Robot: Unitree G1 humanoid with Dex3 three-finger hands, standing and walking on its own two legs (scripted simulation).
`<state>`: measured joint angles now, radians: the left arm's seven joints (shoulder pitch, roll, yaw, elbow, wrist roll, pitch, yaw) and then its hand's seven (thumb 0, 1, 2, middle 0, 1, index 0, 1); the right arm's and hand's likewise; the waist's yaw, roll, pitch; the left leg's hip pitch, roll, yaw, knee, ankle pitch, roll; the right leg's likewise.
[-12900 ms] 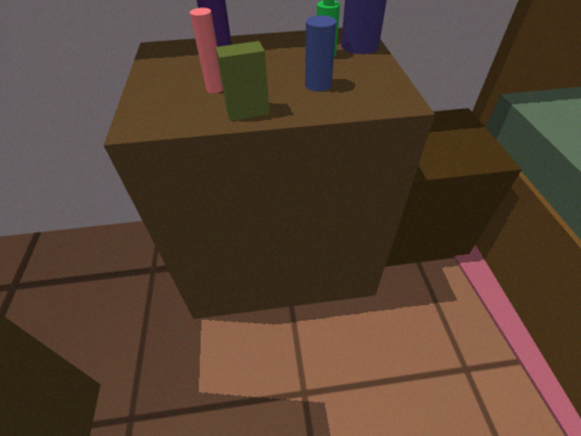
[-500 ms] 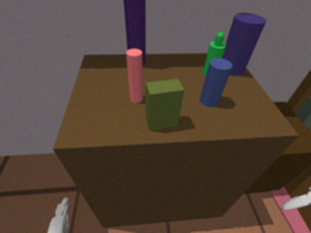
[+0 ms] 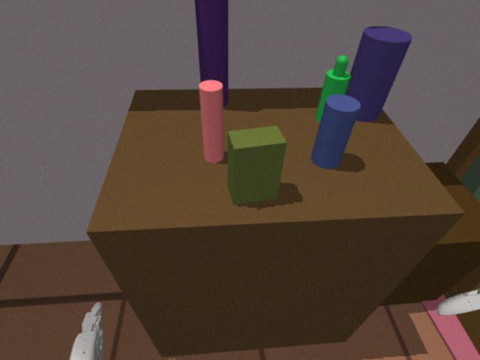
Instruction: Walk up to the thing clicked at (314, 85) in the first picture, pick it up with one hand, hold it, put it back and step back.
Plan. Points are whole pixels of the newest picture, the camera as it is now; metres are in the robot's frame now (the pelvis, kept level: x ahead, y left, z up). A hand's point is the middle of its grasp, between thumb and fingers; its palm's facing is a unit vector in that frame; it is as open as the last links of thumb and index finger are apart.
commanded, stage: go down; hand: right
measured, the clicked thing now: (333, 133) +0.53 -0.20 +0.11
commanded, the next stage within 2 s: none
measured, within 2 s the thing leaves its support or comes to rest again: neither
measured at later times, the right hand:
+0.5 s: hand out of the picture +0.23 -0.28 +0.23, palm faces +0.45 +0.84 -0.31, open 17.5 cm
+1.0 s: hand out of the picture +0.31 -0.32 +0.23, palm faces +0.28 +0.94 -0.21, open 17.3 cm
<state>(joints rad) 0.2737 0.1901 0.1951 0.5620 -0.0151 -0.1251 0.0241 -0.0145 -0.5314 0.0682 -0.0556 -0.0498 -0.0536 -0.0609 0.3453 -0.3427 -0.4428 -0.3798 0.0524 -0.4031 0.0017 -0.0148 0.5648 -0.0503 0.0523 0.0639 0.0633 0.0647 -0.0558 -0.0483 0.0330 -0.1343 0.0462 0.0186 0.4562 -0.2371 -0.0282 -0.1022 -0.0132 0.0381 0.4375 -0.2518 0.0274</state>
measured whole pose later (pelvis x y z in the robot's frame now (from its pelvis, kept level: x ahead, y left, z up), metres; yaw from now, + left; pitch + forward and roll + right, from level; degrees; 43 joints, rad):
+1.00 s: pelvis +0.00 -0.01 +0.00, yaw +1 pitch -1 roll +0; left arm 0.25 0.24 0.10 0.64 -0.01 -0.18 0.16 -0.02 -0.58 0.08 -0.05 -0.03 -0.03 -0.06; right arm -0.29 -0.55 -0.56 0.31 0.21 -0.13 0.33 -0.02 0.50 -0.01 0.08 0.04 0.08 0.04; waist -0.02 -0.03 -0.02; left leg -0.21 0.04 0.00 0.46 -0.23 -0.04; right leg -0.18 -0.01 0.02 0.47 -0.27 0.02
